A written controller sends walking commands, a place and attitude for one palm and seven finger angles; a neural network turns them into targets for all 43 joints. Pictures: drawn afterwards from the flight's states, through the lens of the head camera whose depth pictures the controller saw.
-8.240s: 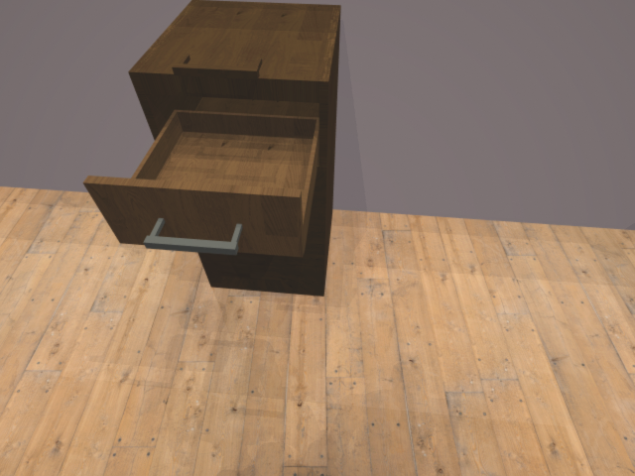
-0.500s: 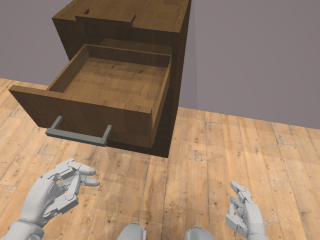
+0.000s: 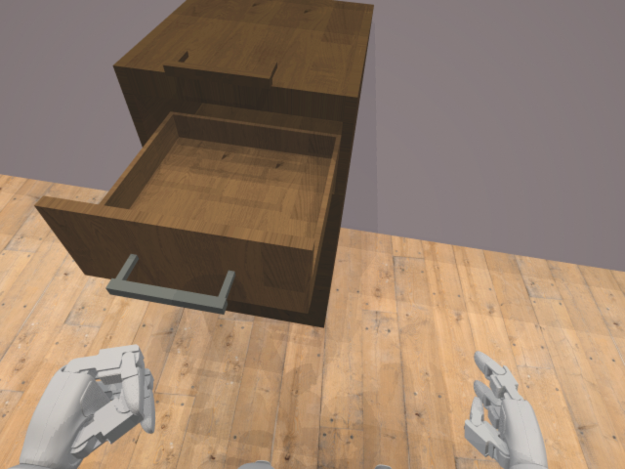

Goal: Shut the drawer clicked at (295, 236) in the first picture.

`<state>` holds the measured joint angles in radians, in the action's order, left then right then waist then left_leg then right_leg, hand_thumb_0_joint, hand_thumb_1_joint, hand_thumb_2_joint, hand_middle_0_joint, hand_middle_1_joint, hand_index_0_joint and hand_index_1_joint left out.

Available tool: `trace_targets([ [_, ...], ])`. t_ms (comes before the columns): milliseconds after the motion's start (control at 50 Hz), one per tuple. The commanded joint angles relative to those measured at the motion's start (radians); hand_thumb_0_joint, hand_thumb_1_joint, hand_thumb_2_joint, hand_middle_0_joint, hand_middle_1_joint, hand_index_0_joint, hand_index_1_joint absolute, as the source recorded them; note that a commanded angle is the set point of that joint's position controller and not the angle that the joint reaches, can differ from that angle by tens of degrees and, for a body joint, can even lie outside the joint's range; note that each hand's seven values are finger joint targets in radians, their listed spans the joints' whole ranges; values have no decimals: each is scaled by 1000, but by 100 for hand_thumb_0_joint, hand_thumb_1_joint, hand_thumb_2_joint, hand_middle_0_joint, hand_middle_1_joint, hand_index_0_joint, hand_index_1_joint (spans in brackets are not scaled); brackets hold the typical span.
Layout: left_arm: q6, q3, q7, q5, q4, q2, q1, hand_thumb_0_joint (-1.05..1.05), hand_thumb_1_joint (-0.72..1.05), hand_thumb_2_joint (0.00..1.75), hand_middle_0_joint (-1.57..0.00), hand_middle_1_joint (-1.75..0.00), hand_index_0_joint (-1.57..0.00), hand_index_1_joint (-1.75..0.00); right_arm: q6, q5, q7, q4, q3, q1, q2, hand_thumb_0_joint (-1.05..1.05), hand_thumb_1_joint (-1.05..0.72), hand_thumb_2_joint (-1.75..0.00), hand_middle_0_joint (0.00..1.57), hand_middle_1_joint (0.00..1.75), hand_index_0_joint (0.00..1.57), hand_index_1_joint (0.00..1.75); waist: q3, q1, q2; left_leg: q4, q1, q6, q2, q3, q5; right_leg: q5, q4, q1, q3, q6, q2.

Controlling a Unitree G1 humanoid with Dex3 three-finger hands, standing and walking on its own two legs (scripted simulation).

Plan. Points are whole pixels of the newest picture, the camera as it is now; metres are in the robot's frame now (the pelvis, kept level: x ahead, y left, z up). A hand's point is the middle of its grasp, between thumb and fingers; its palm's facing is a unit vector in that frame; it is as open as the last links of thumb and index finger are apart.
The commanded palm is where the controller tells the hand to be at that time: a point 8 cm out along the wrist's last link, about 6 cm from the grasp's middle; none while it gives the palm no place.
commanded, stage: raise the hand and make a fist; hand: left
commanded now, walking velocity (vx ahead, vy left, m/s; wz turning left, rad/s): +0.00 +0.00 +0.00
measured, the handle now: (173, 283) +0.36 +0.23 +0.00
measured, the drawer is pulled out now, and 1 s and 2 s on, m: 0.30 0.30 0.30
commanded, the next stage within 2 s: bring the fist close to the handle in 0.70 s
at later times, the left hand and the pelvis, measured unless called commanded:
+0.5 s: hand (105, 404) +0.17 +0.22 +0.09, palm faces -0.02 -1.00 -0.09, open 3.3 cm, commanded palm +0.13 +0.27 +0.10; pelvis +0.01 -0.01 +0.01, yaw +0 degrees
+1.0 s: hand (122, 392) +0.18 +0.21 +0.08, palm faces -0.04 -1.00 -0.07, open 3.3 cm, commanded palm +0.16 +0.27 +0.08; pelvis +0.01 -0.01 +0.01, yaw +0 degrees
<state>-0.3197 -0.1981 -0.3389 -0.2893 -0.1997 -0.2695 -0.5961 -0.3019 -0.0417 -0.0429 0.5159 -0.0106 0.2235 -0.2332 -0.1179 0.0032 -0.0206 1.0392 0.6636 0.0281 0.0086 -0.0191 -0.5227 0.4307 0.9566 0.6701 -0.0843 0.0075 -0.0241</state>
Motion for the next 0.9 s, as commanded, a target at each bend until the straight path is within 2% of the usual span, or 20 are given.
trace_targets([
  [0, -16, -69, 9, -8, -240, -102, -18, 0, 90, 90, -140, -160, -140, -160, -37, -8, -2, -173, -33, -63, -112, 0, -90, -90, 20, 30, 20, 30, -96, 8, -86, -247, -103, -25, 2, -53, 303, -140, -131, -103, -19, -36, 43],
  [40, 3, -95, 9, -5, -241, -129, -25, 0, 90, 90, -140, -160, -140, -160, -31, -8, -3, -171, -32, -72, -111, 0, -90, -90, 20, 30, 20, 30, -98, 11, -59, -246, -113, -27, 5, -56, 343, -172, -132, -120, -20, -37, 48],
  [80, 15, -83, 2, -10, -259, -114, -18, 0, 90, 90, -140, -160, -140, -160, -27, -11, 0, -176, -25, -69, -106, 0, -90, -90, 20, 30, 20, 30, -86, 10, -83, -255, -124, -35, 6, -56, 353, -181, -139, -123, -23, -36, 48],
  [120, 21, -92, -1, -16, -269, -121, -25, 0, 90, 90, -140, -160, -140, -160, -28, -11, -1, -179, -22, -74, -106, 0, -90, -90, 20, 30, 20, 30, -85, 11, -51, -261, -124, -35, 6, -56, 341, -179, -148, -133, -24, -35, 50],
  [160, 22, -113, -6, -20, -281, -134, -32, 0, 90, 90, -140, -160, -140, -160, -31, -11, -4, -174, -20, -77, -105, 0, -90, -90, 20, 30, 20, 30, -99, 18, -64, -262, -143, -39, 6, -54, 377, -203, -150, -148, -23, -37, 50],
  [200, 23, -97, -13, -26, -297, -125, -21, 0, 90, 90, -140, -160, -140, -160, -37, -11, -4, -176, -14, -77, -104, 0, -90, -90, 20, 30, 20, 30, -86, 12, -83, -266, -145, -41, 3, -54, 358, -194, -158, -145, -23, -37, 48],
  [240, 25, -131, -15, -34, -271, -149, -10, 0, 90, 90, -140, -160, -140, -160, -41, -12, -11, -166, -12, -87, -107, 0, -90, -90, 20, 30, 20, 30, -67, 13, -45, -271, -130, -35, 3, -54, 326, -180, -175, -157, -18, -38, 51],
  [280, 27, -169, -22, -45, -250, -172, 3, 0, 90, 90, -140, -160, -140, -160, -45, -17, -20, -160, -11, -84, -109, 0, -90, -90, 20, 30, 20, 30, -71, 14, -46, -279, -129, -34, 1, -49, 291, -154, -194, -167, -10, -38, 50],
  [340, 28, -175, -45, -60, -198, -166, 2, 0, 90, 90, -140, -160, -140, -160, -56, -18, -29, -152, -10, -94, -114, 0, -90, -90, 20, 30, 20, 30, -56, 14, -24, -276, -116, -26, -4, -43, 283, -152, -213, -183, 3, -40, 48],
  [360, 28, -168, -56, -66, -184, -156, 1, 0, 90, 90, -140, -160, -140, -160, -60, -21, -30, -151, -8, -89, -116, 0, -90, -90, 20, 30, 20, 30, -52, 12, -27, -278, -113, -26, -6, -41, 275, -143, -218, -182, 4, -39, 47],
  [400, 18, -181, -71, -75, -184, -177, 43, 0, 90, 90, -140, -160, -140, -160, -72, -22, -35, -145, -9, -86, -123, 0, -90, -90, 20, 30, 20, 30, -49, 7, -29, -277, -113, -24, -6, -41, 261, -122, -230, -182, 16, -38, 44],
  [440, 10, -189, -79, -78, -193, -187, 21, 0, 90, 90, -140, -160, -140, -160, -87, -20, -33, -144, -10, -93, -122, 0, -90, -90, 20, 30, 20, 30, -74, 17, -63, -269, -126, -19, -9, -35, 291, -150, -230, -203, 27, -42, 42],
  [560, 1, -237, -72, -84, -138, -209, 33, 0, 90, 90, -140, -160, -140, -160, -99, -22, -36, -125, -16, -87, -121, 0, -90, -90, 20, 30, 20, 30, -52, 22, -46, -271, -111, -19, -8, -28, 281, -127, -247, -210, 39, -42, 40],
  [580, -1, -222, -74, -89, -148, -197, 43, 0, 90, 90, -140, -160, -140, -160, -101, -22, -35, -128, -14, -89, -121, 0, -90, -90, 20, 30, 20, 30, -56, 21, -70, -271, -113, -19, -11, -26, 279, -128, -249, -212, 42, -42, 37],
  [640, 2, -240, -78, -88, -130, -216, 43, 0, 90, 90, -140, -160, -140, -160, -105, -23, -37, -126, -17, -92, -124, 0, -90, -90, 20, 30, 20, 30, -60, 25, -54, -272, -114, -17, -8, -25, 285, -130, -253, -223, 45, -42, 37],
  [680, 9, -212, -85, -92, -120, -187, 52, 0, 90, 90, -140, -160, -140, -160, -108, -24, -37, -130, -14, -87, -123, 0, -90, -90, 20, 30, 20, 30, -49, 16, -38, -275, -114, -15, -10, -24, 276, -128, -258, -213, 45, -38, 37],
  [740, 9, -232, -86, -90, -114, -219, 84, 0, 90, 90, -140, -160, -140, -160, -112, -22, -42, -120, -14, -85, -129, 0, -90, -90, 20, 30, 20, 30, -41, 13, -46, -271, -113, -13, -7, -25, 254, -93, -268, -203, 55, -38, 38],
  [760, 10, -218, -89, -88, -118, -203, 80, 0, 90, 90, -140, -160, -140, -160, -114, -23, -41, -122, -13, -83, -128, 0, -90, -90, 20, 30, 20, 30, -42, 11, -52, -274, -119, -12, -8, -24, 257, -99, -268, -203, 53, -37, 36],
  [840, 9, -208, -88, -82, -68, -190, 110, 0, 90, 90, -140, -160, -140, -160, -114, -17, -40, -108, -16, -79, -134, 0, -90, -90, 20, 30, 20, 30, -35, 3, -10, -261, -100, -11, -12, -26, 261, -117, -252, -187, 45, -34, 39],
  [880, 3, -196, -92, -74, -58, -180, 108, 0, 90, 90, -140, -160, -140, -160, -109, -14, -36, -109, -16, -73, -134, 0, -90, -90, 20, 30, 20, 30, -54, 3, -37, -254, -102, -12, -15, -22, 268, -130, -238, -179, 41, -34, 36],
])
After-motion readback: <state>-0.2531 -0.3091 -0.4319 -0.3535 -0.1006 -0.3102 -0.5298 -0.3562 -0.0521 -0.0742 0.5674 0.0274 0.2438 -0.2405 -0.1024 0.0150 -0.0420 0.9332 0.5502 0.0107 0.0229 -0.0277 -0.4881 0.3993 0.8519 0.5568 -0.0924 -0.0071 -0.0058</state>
